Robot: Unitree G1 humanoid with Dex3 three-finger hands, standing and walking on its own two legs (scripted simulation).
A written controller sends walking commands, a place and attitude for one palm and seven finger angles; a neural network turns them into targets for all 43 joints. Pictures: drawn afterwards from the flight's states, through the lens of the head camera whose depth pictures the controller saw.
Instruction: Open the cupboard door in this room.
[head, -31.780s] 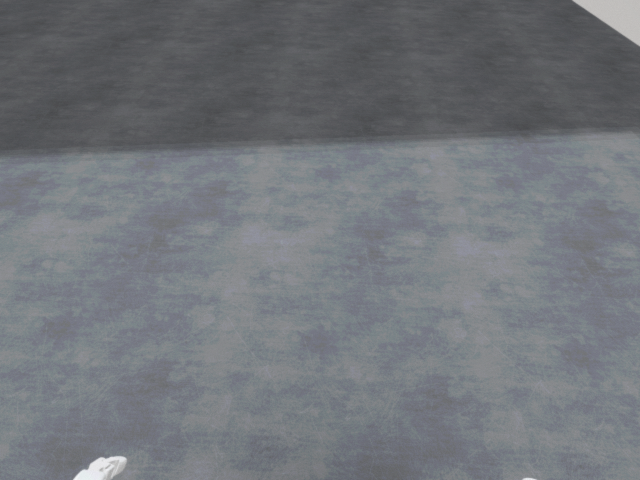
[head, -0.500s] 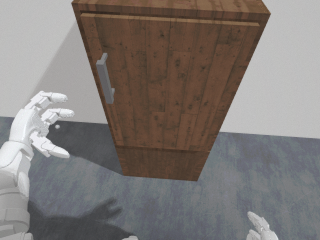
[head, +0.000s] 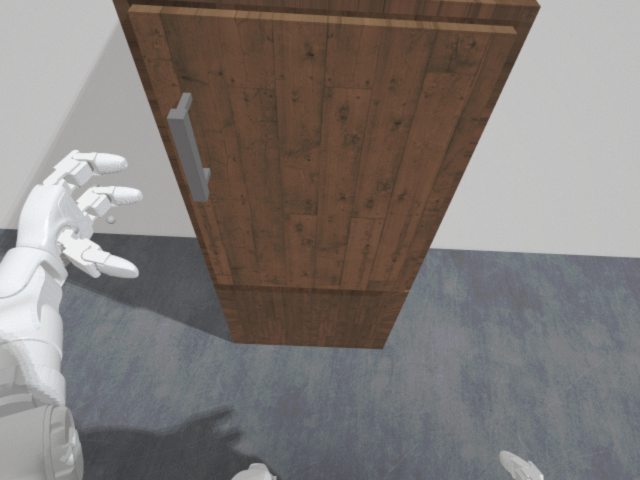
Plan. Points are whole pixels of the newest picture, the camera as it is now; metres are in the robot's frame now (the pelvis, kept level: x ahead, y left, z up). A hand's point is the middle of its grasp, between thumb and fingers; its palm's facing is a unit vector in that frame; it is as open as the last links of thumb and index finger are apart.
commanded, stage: move the hooked fingers beside the handle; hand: left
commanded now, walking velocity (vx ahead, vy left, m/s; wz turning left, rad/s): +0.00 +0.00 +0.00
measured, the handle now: (193, 150) +0.52 +0.19 +0.10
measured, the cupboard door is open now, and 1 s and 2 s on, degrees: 0 0 0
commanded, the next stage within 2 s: slide the fingers in behind the handle in 1.64 s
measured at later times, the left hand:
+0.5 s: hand (143, 182) +0.46 +0.24 +0.10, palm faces -0.02 -1.00 +0.00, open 14.0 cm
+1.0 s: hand (143, 176) +0.47 +0.25 +0.10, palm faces -0.01 -1.00 +0.01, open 14.0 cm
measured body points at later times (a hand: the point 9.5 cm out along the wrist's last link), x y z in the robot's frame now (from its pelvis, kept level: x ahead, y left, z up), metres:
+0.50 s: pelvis +0.00 +0.00 -0.01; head +0.08 +0.02 +0.43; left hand +0.45 +0.30 +0.10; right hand +0.03 -0.27 -0.12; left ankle +0.04 +0.11 -0.70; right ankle -0.04 -0.12 -0.70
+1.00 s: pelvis +0.01 +0.00 -0.01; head +0.10 +0.02 +0.43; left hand +0.47 +0.30 +0.10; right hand +0.02 -0.27 -0.12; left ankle +0.04 +0.11 -0.70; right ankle -0.04 -0.12 -0.70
